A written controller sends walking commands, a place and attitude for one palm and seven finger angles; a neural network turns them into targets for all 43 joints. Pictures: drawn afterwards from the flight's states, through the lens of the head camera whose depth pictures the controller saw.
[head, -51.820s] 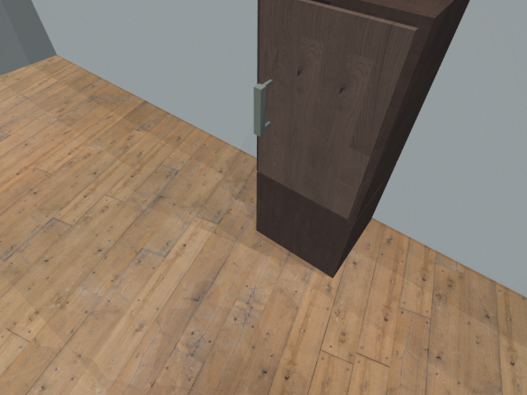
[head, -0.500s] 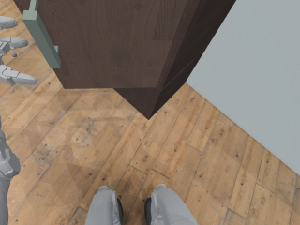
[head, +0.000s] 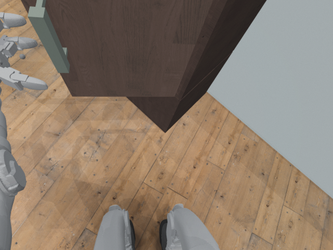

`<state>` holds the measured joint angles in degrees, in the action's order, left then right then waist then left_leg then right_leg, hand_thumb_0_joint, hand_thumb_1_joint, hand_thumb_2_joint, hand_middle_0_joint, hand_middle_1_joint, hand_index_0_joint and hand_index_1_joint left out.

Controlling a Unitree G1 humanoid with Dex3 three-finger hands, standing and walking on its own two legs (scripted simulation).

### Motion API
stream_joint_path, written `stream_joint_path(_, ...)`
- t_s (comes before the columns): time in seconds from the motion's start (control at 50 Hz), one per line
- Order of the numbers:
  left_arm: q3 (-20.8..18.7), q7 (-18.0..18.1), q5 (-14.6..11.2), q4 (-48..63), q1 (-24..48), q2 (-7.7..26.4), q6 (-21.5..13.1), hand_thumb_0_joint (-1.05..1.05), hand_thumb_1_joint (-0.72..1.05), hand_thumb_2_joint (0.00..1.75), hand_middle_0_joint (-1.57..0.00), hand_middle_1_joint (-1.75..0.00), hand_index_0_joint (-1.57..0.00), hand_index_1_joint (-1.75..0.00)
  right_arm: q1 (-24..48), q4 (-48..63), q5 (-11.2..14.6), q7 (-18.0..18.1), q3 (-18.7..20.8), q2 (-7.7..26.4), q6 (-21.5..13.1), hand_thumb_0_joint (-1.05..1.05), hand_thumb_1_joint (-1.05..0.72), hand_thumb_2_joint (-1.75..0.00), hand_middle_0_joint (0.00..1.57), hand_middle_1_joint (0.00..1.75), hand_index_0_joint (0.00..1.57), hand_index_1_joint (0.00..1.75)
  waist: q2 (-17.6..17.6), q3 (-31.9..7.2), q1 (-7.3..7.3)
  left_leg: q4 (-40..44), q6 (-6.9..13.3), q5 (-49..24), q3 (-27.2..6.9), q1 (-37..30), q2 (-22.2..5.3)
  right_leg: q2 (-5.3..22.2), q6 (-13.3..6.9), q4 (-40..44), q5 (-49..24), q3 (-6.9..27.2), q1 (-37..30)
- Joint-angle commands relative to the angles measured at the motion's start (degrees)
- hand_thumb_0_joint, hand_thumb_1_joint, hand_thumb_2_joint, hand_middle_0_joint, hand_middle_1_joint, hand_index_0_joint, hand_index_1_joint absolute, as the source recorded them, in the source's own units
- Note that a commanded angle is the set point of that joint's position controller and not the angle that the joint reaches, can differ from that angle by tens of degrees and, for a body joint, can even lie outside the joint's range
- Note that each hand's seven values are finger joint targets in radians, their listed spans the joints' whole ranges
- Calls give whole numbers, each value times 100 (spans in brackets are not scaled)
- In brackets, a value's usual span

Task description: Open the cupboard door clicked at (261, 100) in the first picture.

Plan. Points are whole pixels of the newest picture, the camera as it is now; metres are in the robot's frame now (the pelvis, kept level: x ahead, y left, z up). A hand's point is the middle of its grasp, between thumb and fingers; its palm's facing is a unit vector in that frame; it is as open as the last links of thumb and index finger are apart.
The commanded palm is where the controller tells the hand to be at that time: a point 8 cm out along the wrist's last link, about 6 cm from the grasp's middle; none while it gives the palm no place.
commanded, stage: move the hooked fingers beside the handle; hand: left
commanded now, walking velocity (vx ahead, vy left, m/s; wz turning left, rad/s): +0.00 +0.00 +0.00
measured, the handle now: (53, 37) +0.57 +0.21 +0.06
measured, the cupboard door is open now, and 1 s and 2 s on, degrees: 48 48 48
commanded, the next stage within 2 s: slide the fingers in behind the handle in 0.02 s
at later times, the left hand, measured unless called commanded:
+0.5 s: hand (36, 57) +0.52 +0.23 +0.06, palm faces +0.00 -1.00 -0.01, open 14.0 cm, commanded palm +0.50 +0.26 +0.06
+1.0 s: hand (52, 58) +0.51 +0.20 +0.07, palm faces +0.00 -1.00 -0.01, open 14.0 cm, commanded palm +0.50 +0.23 +0.06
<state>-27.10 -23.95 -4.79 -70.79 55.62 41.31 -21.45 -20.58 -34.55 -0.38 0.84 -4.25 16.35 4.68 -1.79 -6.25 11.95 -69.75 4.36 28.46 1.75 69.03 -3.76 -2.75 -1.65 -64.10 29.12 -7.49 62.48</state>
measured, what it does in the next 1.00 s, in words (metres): stands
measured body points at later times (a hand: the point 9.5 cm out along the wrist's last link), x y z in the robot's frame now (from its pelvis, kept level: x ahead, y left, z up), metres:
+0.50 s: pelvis +0.00 +0.00 +0.00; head +0.16 +0.04 +0.42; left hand +0.51 +0.29 +0.06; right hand +0.00 -0.28 -0.09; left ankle +0.03 +0.07 -0.63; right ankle +0.01 -0.11 -0.63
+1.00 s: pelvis +0.00 -0.01 +0.00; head +0.15 +0.02 +0.43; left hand +0.51 +0.26 +0.07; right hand +0.01 -0.28 -0.10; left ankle +0.03 +0.07 -0.63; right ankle +0.01 -0.11 -0.63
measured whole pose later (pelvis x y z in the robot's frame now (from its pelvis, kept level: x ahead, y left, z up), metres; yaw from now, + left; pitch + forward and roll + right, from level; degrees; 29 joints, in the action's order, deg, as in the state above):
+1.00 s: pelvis +0.00 -0.01 +0.00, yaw +1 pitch +26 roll -5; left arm -23.0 -17.3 -5.7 -67.3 52.3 31.9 -24.3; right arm -21.4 -36.2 -0.7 -0.4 -2.8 15.2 4.3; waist -2.0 -7.3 10.8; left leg -68.5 3.5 28.2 2.0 66.3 -3.6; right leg -2.8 -2.4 -64.0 29.5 -7.0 60.5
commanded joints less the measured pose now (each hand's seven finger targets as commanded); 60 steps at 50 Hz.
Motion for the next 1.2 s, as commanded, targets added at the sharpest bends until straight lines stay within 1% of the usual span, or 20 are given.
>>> stream_joint_path(0.0,-278,-75,-193,1475,2304,1742,-387,0,-50,30,-30,-120,-30,-120,-1220,134,7,85,443,1239,-32,0,-90,-90,20,30,20,30,-1413,-3382,-57,628,-294,-3012,-947,-3724,-11,-139,-1,603,-1768,438,-332)
stream_joint_path(0.16,-98,-148,-293,1227,2224,1436,-278,0,-50,30,-30,-120,-30,-120,-1250,48,33,91,429,1211,-43,0,-90,-90,20,30,20,30,-1178,-2969,27,635,-232,-2690,-881,-3393,7,-163,-5,680,-1687,450,-350)
stream_joint_path(0.24,-131,-67,-257,1425,2133,1453,-323,0,-50,30,-30,-120,-30,-120,-1255,58,18,78,460,1201,-46,0,-90,-90,20,30,20,30,-1241,-3128,-51,672,-259,-2777,-896,-3508,3,-147,-5,676,-1711,444,-402)
stream_joint_path(0.26,-1,-57,-299,1478,2230,1232,-361,0,-50,30,-30,-120,-30,-120,-1256,50,16,61,461,1172,-58,0,-90,-90,20,30,20,30,-1363,-3112,-8,666,-268,-2877,-909,-3654,2,-155,-17,669,-1708,436,-255)
stream_joint_path(0.42,26,246,-193,1427,2318,1130,-400,0,-50,30,-30,-120,-30,-120,-1221,41,-2,25,475,1160,-55,0,-90,-90,20,30,20,30,-1252,-2899,-3,733,-276,-2536,-900,-3522,10,-139,-7,712,-1517,433,-264)
stream_joint_path(0.48,-100,336,-184,1593,2201,1216,-493,0,-50,30,-30,-120,-30,-120,-1234,81,-14,17,494,1166,-66,0,-90,-90,20,30,20,30,-1265,-3237,-86,737,-289,-2773,-915,-3694,12,-140,-13,670,-1666,442,-398)
stream_joint_path(0.52,89,350,-209,1603,2108,904,-495,0,-50,30,-30,-120,-30,-120,-1189,87,-6,-13,494,1114,-61,0,-90,-90,20,30,20,30,-1311,-3168,-84,737,-293,-2805,-871,-3697,28,-142,-5,700,-1733,451,-430)
stream_joint_path(0.56,-45,391,-214,1438,2044,1029,-477,0,-50,30,-30,-120,-30,-120,-1225,77,-14,-8,487,1136,-52,0,-90,-90,20,30,20,30,-1055,-3012,-60,731,-255,-2722,-843,-3492,35,-156,-8,693,-1767,457,-550)
stream_joint_path(0.64,226,444,-203,1558,2166,678,-484,0,-50,30,-30,-120,-30,-120,-1173,75,-3,-26,499,1087,-55,0,-90,-90,20,30,20,30,-1094,-2975,-9,776,-263,-2622,-831,-3541,39,-145,6,743,-1725,461,-506)
stream_joint_path(0.68,2,488,-242,1612,2042,880,-568,0,-50,30,-30,-120,-30,-120,-1196,82,-13,-23,517,1115,-58,0,-90,-90,20,30,20,30,-1023,-3139,-104,752,-260,-2715,-807,-3534,48,-139,2,720,-1829,493,-653)
stream_joint_path(0.7,155,477,-241,1588,2019,664,-563,0,-50,30,-30,-120,-30,-120,-1183,84,-5,-34,510,1071,-61,0,-90,-90,20,30,20,30,-1002,-3159,-62,736,-246,-2737,-773,-3484,66,-142,12,715,-1906,500,-694)
stream_joint_path(0.78,182,527,-224,1338,2010,618,-544,0,-50,30,-30,-120,-30,-120,-1162,71,5,-37,500,1068,-49,0,-90,-90,20,30,20,30,-807,-2800,-28,743,-221,-2430,-727,-3159,80,-140,20,749,-1784,525,-718)
stream_joint_path(0.84,220,583,-185,1423,2161,606,-570,0,-50,30,-30,-120,-30,-120,-1162,72,-2,-35,504,1056,-68,0,-90,-90,20,30,20,30,-804,-2845,-16,731,-215,-2318,-720,-3094,90,-131,15,740,-1726,542,-752)
stream_joint_path(0.88,219,630,-198,1743,2293,554,-708,0,-50,30,-30,-120,-30,-120,-1154,66,-26,-49,526,1037,-99,0,-90,-90,20,30,20,30,-1197,-3227,-93,723,-260,-2595,-766,-3524,84,-126,-7,685,-1805,534,-653)
stream_joint_path(0.9,245,645,-210,1739,2236,472,-732,0,-50,30,-30,-120,-30,-120,-1159,51,-32,-63,534,1024,-104,0,-90,-90,20,30,20,30,-1158,-3297,-93,713,-271,-2689,-784,-3593,83,-131,-13,675,-1855,516,-670)
stream_joint_path(0.94,298,666,-207,1492,1958,345,-678,0,-50,30,-30,-120,-30,-120,-1140,47,-16,-79,541,1018,-93,0,-90,-90,20,30,20,30,-909,-3085,-79,718,-243,-2550,-719,-3336,103,-134,8,732,-1872,539,-788)
stream_joint_path(1.02,402,763,-153,1404,2152,282,-596,0,-50,30,-30,-120,-30,-120,-1132,41,-9,-79,529,1029,-75,0,-90,-90,20,30,20,30,-839,-2798,-8,771,-226,-2175,-721,-3148,103,-123,15,774,-1611,537,-674)
stream_joint_path(1.08,236,868,-143,1561,2318,469,-687,0,-50,30,-30,-120,-30,-120,-1135,57,-35,-76,526,1035,-104,0,-90,-90,20,30,20,30,-892,-2991,-39,744,-227,-2258,-728,-3186,107,-118,7,722,-1681,555,-743)
stream_joint_path(1.12,475,898,-114,1482,2351,166,-712,0,-50,30,-30,-120,-30,-120,-1122,56,-35,-96,520,982,-117,0,-90,-90,20,30,20,30,-891,-2909,24,719,-227,-2256,-713,-3145,125,-122,10,725,-1706,563,-718)
stream_joint_path(1.18,370,950,-94,1588,2352,252,-803,0,-50,30,-30,-120,-30,-120,-1153,31,-59,-107,554,1012,-132,0,-90,-90,20,30,20,30,-1015,-3182,-40,692,-246,-2402,-739,-3334,117,-112,-1,677,-1763,562,-686)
